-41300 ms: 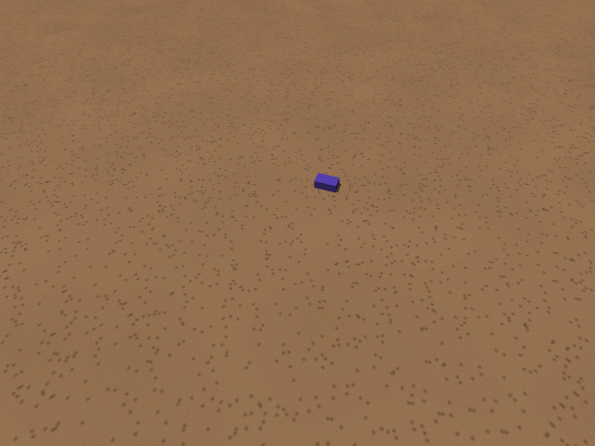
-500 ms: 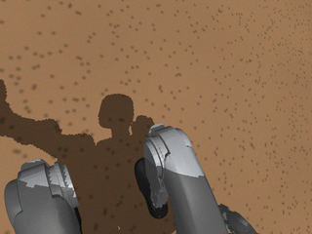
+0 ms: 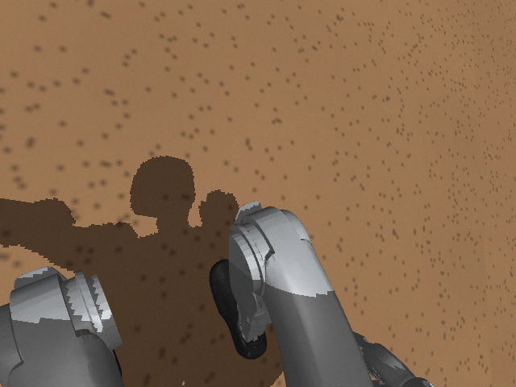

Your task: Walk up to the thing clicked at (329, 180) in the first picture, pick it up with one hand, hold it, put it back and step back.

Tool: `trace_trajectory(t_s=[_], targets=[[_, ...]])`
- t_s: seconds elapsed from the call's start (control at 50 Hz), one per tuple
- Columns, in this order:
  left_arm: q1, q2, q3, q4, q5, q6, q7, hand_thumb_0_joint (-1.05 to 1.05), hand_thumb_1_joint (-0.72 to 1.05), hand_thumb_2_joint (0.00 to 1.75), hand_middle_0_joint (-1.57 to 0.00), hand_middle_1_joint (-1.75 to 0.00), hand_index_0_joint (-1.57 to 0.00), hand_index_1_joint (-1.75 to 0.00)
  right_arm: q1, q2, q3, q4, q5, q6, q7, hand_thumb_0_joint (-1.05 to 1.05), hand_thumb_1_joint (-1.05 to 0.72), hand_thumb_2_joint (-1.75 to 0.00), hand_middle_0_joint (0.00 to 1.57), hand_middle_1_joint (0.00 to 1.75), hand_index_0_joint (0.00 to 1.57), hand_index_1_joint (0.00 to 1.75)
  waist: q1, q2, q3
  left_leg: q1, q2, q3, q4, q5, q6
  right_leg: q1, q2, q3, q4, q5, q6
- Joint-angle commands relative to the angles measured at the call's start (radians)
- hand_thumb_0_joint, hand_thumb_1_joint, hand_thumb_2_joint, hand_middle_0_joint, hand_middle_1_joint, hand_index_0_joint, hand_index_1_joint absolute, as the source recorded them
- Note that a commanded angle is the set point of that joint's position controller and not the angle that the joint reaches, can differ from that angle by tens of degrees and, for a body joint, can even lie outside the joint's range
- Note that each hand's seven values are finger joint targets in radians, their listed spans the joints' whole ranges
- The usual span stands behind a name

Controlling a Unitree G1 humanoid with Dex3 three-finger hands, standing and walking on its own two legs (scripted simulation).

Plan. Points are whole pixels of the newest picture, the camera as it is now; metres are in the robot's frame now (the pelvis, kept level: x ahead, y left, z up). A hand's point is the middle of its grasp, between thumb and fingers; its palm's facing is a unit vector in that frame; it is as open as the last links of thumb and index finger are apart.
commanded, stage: rest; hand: left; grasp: from above
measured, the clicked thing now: out of the picture +0.46 +0.35 -0.27
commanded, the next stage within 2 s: open in 0.34 s
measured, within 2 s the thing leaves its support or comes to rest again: neither
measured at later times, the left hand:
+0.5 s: hand out of the picture +0.45 +0.34 -0.24, palm faces -0.43 -0.15 -0.89, open 9.3 cm
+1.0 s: hand out of the picture +0.44 +0.34 -0.24, palm faces -0.44 -0.14 -0.89, open 11.6 cm
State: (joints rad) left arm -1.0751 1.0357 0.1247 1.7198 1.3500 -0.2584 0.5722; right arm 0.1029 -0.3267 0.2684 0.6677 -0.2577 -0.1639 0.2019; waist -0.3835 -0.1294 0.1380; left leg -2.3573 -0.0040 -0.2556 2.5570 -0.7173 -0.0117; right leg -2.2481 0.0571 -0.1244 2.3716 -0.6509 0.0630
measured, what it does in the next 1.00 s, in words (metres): stands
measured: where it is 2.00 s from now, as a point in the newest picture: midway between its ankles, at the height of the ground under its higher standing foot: (182, 362)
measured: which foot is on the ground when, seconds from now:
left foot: down 0.00-1.00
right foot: down 0.00-1.00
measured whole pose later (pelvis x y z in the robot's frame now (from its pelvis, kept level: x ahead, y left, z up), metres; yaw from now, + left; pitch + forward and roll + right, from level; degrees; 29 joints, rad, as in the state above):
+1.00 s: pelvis +0.00 +0.00 +0.00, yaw -1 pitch +26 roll -15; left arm -1.07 1.09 0.11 1.75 1.32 -0.27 0.59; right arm 0.09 -0.35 0.32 0.64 -0.27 -0.21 0.23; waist -0.39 -0.15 0.18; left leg -2.34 0.00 -0.28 2.57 -0.72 -0.01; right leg -2.23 0.07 -0.14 2.36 -0.64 0.07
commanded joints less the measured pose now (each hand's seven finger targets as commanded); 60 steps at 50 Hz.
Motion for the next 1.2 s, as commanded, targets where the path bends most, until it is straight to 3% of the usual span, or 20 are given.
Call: trace_trajectory(t_s=[0.0, 0.06, 0.14, 0.24, 0.26, 0.42, 0.48, 0.52, 0.54, 0.56, 0.6, 0.74, 0.8, 0.86, 0.88, 0.96, 1.06, 1.14, 1.18], targets=[[-0.269, 0.253, 0.021, -0.121, -0.006, 0.001, 0.055, 0.00, 0.79, 0.51, -1.12, -0.45, -1.14, -0.43, 0.185, -0.346, -0.095, 0.011, -0.003, -0.014, 0.001, 0.00, -0.90, -0.90, 0.20, 0.30, 0.20, 0.30, -0.045, 0.574, -0.629, 0.555, 0.034, 0.107, -0.276, 0.233, 0.010, 0.314, 0.030, -0.151, -0.165, 0.258, -0.079], [-0.266, 0.266, 0.034, -0.113, -0.011, 0.007, 0.066, 0.00, 0.79, 0.52, -1.12, -0.45, -1.14, -0.43, 0.182, -0.339, -0.084, 0.009, -0.002, -0.019, 0.006, 0.00, -0.90, -0.90, 0.20, 0.30, 0.20, 0.30, -0.041, 0.556, -0.637, 0.533, 0.032, 0.111, -0.265, 0.251, 0.014, 0.337, 0.033, -0.147, -0.169, 0.273, -0.080], [-0.265, 0.245, 0.013, -0.107, -0.022, 0.013, 0.063, 0.00, 0.76, 0.50, -1.10, -0.44, -1.11, -0.42, 0.172, -0.345, -0.080, -0.003, -0.004, -0.030, 0.015, 0.00, -0.90, -0.90, 0.20, 0.30, 0.20, 0.30, -0.053, 0.567, -0.623, 0.536, 0.036, 0.103, -0.270, 0.248, 0.013, 0.333, 0.035, -0.152, -0.170, 0.270, -0.078], [-0.233, 0.290, 0.046, -0.100, -0.029, 0.017, 0.063, 0.00, 0.73, 0.53, -1.09, -0.45, -1.10, -0.44, 0.181, -0.351, -0.074, 0.000, -0.001, -0.031, 0.016, 0.00, -0.90, -0.90, 0.20, 0.30, 0.20, 0.30, -0.038, 0.568, -0.628, 0.540, 0.038, 0.096, -0.272, 0.266, 0.010, 0.342, 0.035, -0.154, -0.165, 0.274, -0.081], [-0.246, 0.274, 0.029, -0.104, -0.028, 0.016, 0.058, 0.00, 0.75, 0.51, -1.09, -0.45, -1.11, -0.43, 0.183, -0.348, -0.073, -0.005, -0.003, -0.034, 0.018, 0.00, -0.90, -0.90, 0.20, 0.30, 0.20, 0.30, -0.054, 0.565, -0.619, 0.525, 0.038, 0.103, -0.259, 0.250, 0.015, 0.352, 0.037, -0.149, -0.168, 0.270, -0.078], [-0.211, 0.301, 0.033, -0.091, -0.038, 0.003, 0.044, 0.00, 0.73, 0.54, -1.09, -0.46, -1.10, -0.45, 0.184, -0.362, -0.065, -0.007, 0.002, -0.034, 0.017, 0.00, -0.90, -0.90, 0.20, 0.30, 0.20, 0.30, -0.045, 0.535, -0.602, 0.498, 0.037, 0.100, -0.265, 0.233, 0.019, 0.370, 0.041, -0.150, -0.183, 0.253, -0.077], [-0.193, 0.312, 0.045, -0.096, -0.046, -0.003, 0.046, 0.00, 0.49, 0.51, -0.85, -0.44, -0.86, -0.44, 0.179, -0.351, -0.056, -0.008, 0.004, -0.028, 0.013, 0.00, -0.89, -0.90, 0.20, 0.30, 0.20, 0.30, -0.031, 0.527, -0.615, 0.498, 0.038, 0.096, -0.266, 0.241, 0.018, 0.380, 0.042, -0.153, -0.182, 0.259, -0.076], [-0.201, 0.303, 0.034, -0.091, -0.044, -0.009, 0.046, 0.00, 0.33, 0.46, -0.70, -0.46, -0.71, -0.45, 0.172, -0.357, -0.058, -0.011, 0.002, -0.026, 0.011, 0.00, -0.89, -0.90, 0.20, 0.30, 0.20, 0.30, -0.039, 0.528, -0.604, 0.491, 0.039, 0.095, -0.263, 0.226, 0.018, 0.366, 0.041, -0.153, -0.179, 0.248, -0.078], [-0.208, 0.288, 0.018, -0.093, -0.039, -0.006, 0.041, 0.00, 0.25, 0.44, -0.65, -0.47, -0.66, -0.45, 0.169, -0.359, -0.060, -0.020, 0.003, -0.029, 0.013, 0.00, -0.89, -0.90, 0.20, 0.30, 0.20, 0.30, -0.050, 0.525, -0.588, 0.484, 0.040, 0.097, -0.257, 0.216, 0.019, 0.354, 0.041, -0.152, -0.177, 0.243, -0.077], [-0.215, 0.297, 0.031, -0.100, -0.040, -0.008, 0.042, 0.00, 0.17, 0.45, -0.62, -0.47, -0.64, -0.46, 0.182, -0.363, -0.059, -0.016, -0.002, -0.029, 0.014, 0.00, -0.89, -0.90, 0.20, 0.30, 0.20, 0.30, -0.054, 0.522, -0.585, 0.492, 0.039, 0.094, -0.258, 0.223, 0.019, 0.353, 0.040, -0.157, -0.180, 0.245, -0.075], [-0.214, 0.301, 0.026, -0.110, -0.045, -0.013, 0.048, 0.00, 0.07, 0.51, -0.59, -0.48, -0.59, -0.48, 0.163, -0.366, -0.060, -0.016, 0.002, -0.027, 0.009, 0.00, -0.89, -0.90, 0.20, 0.30, 0.20, 0.30, -0.040, 0.545, -0.602, 0.517, 0.041, 0.086, -0.272, 0.227, 0.012, 0.347, 0.041, -0.160, -0.175, 0.244, -0.078], [-0.223, 0.267, -0.002, -0.080, -0.030, -0.019, 0.055, 0.00, -0.05, 0.61, -0.48, -0.60, -0.48, -0.60, 0.147, -0.349, -0.048, -0.012, -0.003, -0.038, 0.015, 0.00, -0.89, -0.90, 0.20, 0.30, 0.20, 0.30, -0.057, 0.538, -0.551, 0.498, 0.043, 0.083, -0.266, 0.177, 0.012, 0.315, 0.037, -0.162, -0.170, 0.213, -0.074], [-0.225, 0.285, 0.011, -0.084, -0.034, -0.019, 0.063, 0.00, -0.10, 0.64, -0.43, -0.65, -0.44, -0.64, 0.160, -0.362, -0.050, -0.009, -0.005, -0.038, 0.013, 0.00, -0.89, -0.90, 0.20, 0.30, 0.20, 0.30, -0.054, 0.541, -0.575, 0.517, 0.044, 0.076, -0.272, 0.217, 0.010, 0.333, 0.038, -0.166, -0.175, 0.246, -0.073], [-0.223, 0.252, -0.017, -0.083, -0.029, -0.015, 0.058, 0.00, -0.16, 0.69, -0.39, -0.69, -0.39, -0.69, 0.162, -0.367, -0.058, -0.008, -0.006, -0.046, 0.020, 0.00, -0.89, -0.90, 0.20, 0.30, 0.20, 0.30, -0.062, 0.549, -0.566, 0.533, 0.046, 0.074, -0.277, 0.223, 0.005, 0.320, 0.040, -0.168, -0.167, 0.248, -0.075], [-0.231, 0.272, 0.000, -0.079, -0.036, -0.015, 0.059, 0.00, -0.16, 0.68, -0.37, -0.72, -0.38, -0.71, 0.161, -0.356, -0.045, -0.008, -0.002, -0.046, 0.022, 0.00, -0.89, -0.90, 0.20, 0.30, 0.20, 0.30, -0.059, 0.547, -0.561, 0.521, 0.046, 0.069, -0.276, 0.224, 0.006, 0.318, 0.037, -0.172, -0.164, 0.247, -0.074], [-0.224, 0.263, -0.016, -0.076, -0.035, -0.012, 0.054, 0.00, -0.24, 0.75, -0.31, -0.77, -0.32, -0.76, 0.153, -0.359, -0.044, -0.016, -0.004, -0.050, 0.023, 0.00, -0.89, -0.90, 0.20, 0.30, 0.20, 0.30, -0.061, 0.530, -0.558, 0.511, 0.044, 0.078, -0.269, 0.202, 0.011, 0.326, 0.037, -0.164, -0.170, 0.237, -0.072], [-0.230, 0.298, 0.011, -0.096, -0.041, -0.015, 0.062, 0.00, -0.30, 0.80, -0.27, -0.81, -0.27, -0.81, 0.152, -0.356, -0.044, -0.011, 0.003, -0.052, 0.023, 0.00, -0.89, -0.90, 0.20, 0.30, 0.20, 0.30, -0.048, 0.547, -0.586, 0.522, 0.046, 0.076, -0.271, 0.231, 0.007, 0.345, 0.038, -0.161, -0.170, 0.255, -0.074], [-0.220, 0.283, 0.004, -0.098, -0.044, -0.008, 0.057, 0.00, -0.32, 0.82, -0.23, -0.84, -0.23, -0.83, 0.157, -0.357, -0.045, -0.012, -0.001, -0.053, 0.026, 0.00, -0.89, -0.90, 0.20, 0.30, 0.20, 0.30, -0.053, 0.554, -0.580, 0.523, 0.044, 0.085, -0.260, 0.237, 0.008, 0.342, 0.036, -0.160, -0.169, 0.259, -0.072], [-0.225, 0.311, 0.025, -0.104, -0.048, -0.008, 0.060, 0.00, -0.36, 0.85, -0.21, -0.86, -0.21, -0.86, 0.165, -0.370, -0.051, -0.012, 0.002, -0.053, 0.022, 0.00, -0.89, -0.90, 0.20, 0.30, 0.20, 0.30, -0.049, 0.549, -0.578, 0.515, 0.043, 0.084, -0.268, 0.232, 0.009, 0.347, 0.035, -0.161, -0.176, 0.252, -0.074]])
